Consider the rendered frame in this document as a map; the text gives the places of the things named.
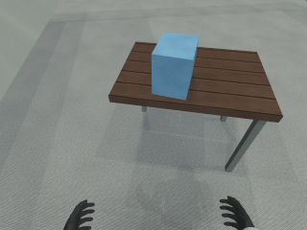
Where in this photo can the table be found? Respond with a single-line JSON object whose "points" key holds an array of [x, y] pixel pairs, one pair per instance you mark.
{"points": [[224, 82]]}

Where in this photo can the carton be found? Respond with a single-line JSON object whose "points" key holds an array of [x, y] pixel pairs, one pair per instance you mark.
{"points": [[173, 60]]}

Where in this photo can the left robot hand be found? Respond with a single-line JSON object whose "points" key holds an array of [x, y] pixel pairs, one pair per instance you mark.
{"points": [[75, 219]]}

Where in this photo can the right robot hand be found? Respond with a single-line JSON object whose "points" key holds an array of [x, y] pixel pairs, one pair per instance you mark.
{"points": [[241, 217]]}

